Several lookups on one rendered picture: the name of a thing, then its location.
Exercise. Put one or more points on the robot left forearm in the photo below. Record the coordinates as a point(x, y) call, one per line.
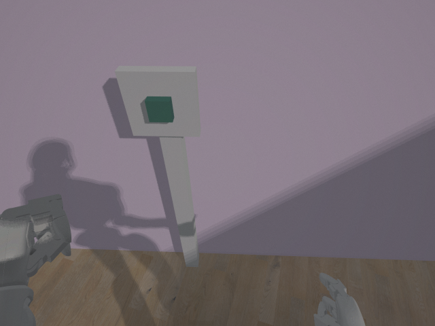
point(14, 306)

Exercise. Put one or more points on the robot right hand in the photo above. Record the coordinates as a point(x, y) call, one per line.
point(344, 311)

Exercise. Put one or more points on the robot left hand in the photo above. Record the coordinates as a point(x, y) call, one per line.
point(49, 224)

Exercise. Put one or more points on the button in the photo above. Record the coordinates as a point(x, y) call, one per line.
point(159, 108)

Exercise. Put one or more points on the panel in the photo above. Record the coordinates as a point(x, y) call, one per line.
point(138, 82)

